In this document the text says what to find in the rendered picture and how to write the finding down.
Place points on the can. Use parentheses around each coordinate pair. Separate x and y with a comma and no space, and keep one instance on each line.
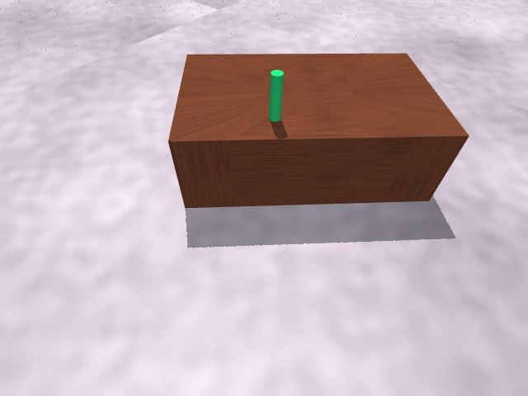
(276,88)

